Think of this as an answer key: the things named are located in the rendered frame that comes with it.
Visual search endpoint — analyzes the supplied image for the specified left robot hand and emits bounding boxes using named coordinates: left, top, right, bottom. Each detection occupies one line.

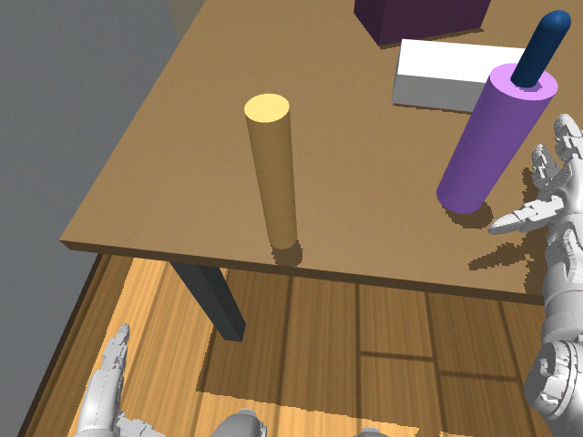
left=76, top=323, right=166, bottom=437

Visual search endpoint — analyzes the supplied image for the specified right robot hand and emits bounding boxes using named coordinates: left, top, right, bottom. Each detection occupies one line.
left=488, top=114, right=583, bottom=235

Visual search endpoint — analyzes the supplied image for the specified right robot arm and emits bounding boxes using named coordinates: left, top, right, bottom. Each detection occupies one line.
left=524, top=213, right=583, bottom=437

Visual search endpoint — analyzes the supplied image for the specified table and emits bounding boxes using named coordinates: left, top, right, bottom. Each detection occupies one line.
left=59, top=0, right=583, bottom=342

